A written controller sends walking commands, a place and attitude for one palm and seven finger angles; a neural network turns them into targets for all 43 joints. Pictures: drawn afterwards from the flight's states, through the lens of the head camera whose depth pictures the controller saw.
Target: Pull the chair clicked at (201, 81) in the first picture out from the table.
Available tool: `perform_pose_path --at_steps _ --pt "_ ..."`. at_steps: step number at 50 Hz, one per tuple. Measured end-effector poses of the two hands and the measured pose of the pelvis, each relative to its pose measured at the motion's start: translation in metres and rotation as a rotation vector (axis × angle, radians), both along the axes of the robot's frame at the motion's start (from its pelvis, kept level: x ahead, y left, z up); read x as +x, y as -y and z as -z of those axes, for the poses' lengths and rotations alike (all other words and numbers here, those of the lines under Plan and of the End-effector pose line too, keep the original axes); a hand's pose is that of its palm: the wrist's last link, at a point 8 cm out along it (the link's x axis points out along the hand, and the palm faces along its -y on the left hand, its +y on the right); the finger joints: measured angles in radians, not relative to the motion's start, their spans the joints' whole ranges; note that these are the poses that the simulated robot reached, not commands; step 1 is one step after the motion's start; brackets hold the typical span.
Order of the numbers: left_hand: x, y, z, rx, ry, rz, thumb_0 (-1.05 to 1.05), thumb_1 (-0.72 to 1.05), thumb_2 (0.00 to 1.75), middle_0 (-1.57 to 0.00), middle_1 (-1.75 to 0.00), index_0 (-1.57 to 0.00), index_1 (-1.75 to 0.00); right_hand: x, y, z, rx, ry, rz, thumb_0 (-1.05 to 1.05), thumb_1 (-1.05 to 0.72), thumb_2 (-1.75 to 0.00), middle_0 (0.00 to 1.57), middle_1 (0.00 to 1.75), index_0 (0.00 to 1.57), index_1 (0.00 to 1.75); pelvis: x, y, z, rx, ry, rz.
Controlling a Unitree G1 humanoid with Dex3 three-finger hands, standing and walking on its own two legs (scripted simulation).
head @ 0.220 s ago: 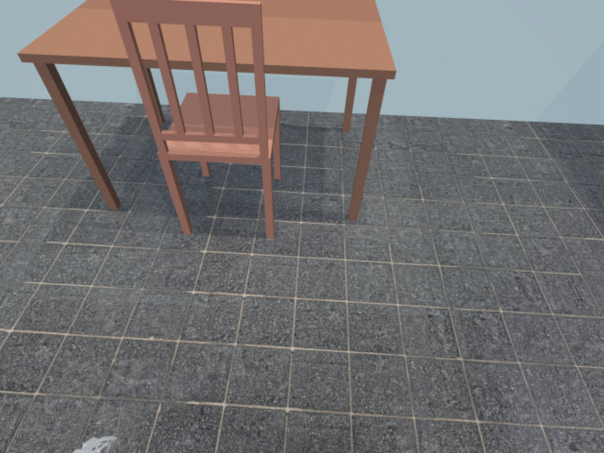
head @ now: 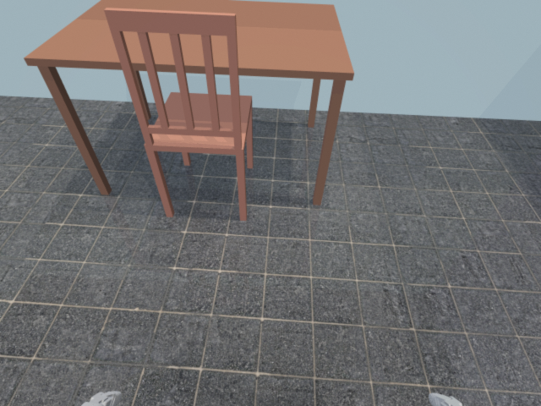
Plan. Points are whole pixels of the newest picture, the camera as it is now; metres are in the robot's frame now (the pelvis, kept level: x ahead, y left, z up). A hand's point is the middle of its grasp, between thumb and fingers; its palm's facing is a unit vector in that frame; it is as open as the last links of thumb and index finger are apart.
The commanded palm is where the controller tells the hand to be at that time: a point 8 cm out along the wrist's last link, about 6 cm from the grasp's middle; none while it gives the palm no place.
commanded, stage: stand and wait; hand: left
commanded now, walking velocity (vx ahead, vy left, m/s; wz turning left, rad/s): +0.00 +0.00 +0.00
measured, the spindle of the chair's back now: (183, 85) +1.09 +0.37 -0.07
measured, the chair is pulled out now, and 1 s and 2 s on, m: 0.00 0.00 0.00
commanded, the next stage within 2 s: look at it before walking up in 0.60 s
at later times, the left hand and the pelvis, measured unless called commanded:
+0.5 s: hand out of the picture +0.05 +0.23 -0.15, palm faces -0.03 -0.94 -0.34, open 7.4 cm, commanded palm none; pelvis -0.02 -0.01 +0.00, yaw +0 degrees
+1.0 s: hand out of the picture +0.05 +0.22 -0.15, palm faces -0.03 -0.95 -0.32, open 7.4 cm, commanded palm none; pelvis -0.03 -0.02 +0.01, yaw +0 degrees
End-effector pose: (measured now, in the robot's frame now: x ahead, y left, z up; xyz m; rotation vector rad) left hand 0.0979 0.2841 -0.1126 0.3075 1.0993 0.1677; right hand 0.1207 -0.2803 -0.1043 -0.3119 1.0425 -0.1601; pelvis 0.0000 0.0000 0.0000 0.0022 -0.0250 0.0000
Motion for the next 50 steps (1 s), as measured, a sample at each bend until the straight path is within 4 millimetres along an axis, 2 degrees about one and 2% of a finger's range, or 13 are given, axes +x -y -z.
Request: perform_pose_path --at_steps 6,16,25,38,50 --pt "-0.014 0.006 0.003 -0.008 -0.032 -0.011 0.01 0.91 0.9 -0.21 -0.3 -0.2 -0.3 -0.013 0.005 0.002 0.0 -0.034 0.013 0.01 -0.9 -0.9 0.2 0.3 0.2 0.3 -0.003 0.004 -0.001 0.001 0.003 0.001" --pt "-0.041 0.006 0.005 0.005 -0.105 -0.028 0.01 0.91 0.9 -0.21 -0.3 -0.2 -0.3 -0.055 0.021 0.009 -0.012 -0.136 0.057 0.01 -0.9 -0.9 0.2 0.3 0.2 0.29 -0.01 0.01 -0.003 0.0 0.008 0.004" --pt "-0.049 0.007 0.003 0.013 -0.114 -0.027 0.01 0.91 0.9 -0.21 -0.3 -0.2 -0.3 -0.08 0.027 0.012 -0.009 -0.185 0.08 0.01 -0.9 -0.9 0.2 0.3 0.2 0.29 -0.016 0.014 -0.005 0.0 0.012 0.006" --pt "-0.047 0.014 0.001 0.005 -0.085 -0.015 0.01 0.91 0.9 -0.21 -0.3 -0.2 -0.3 -0.086 0.027 0.012 0.001 -0.171 0.077 0.01 -0.9 -0.9 0.2 0.3 0.2 0.29 -0.024 0.017 -0.006 0.001 0.014 0.006" --pt "-0.054 0.015 0.003 0.001 -0.106 -0.02 0.01 0.91 0.9 -0.21 -0.3 -0.2 -0.3 -0.085 0.028 0.011 0.0 -0.177 0.071 0.01 -0.9 -0.9 0.2 0.3 0.2 0.29 -0.025 0.019 -0.006 0.0 0.007 0.005"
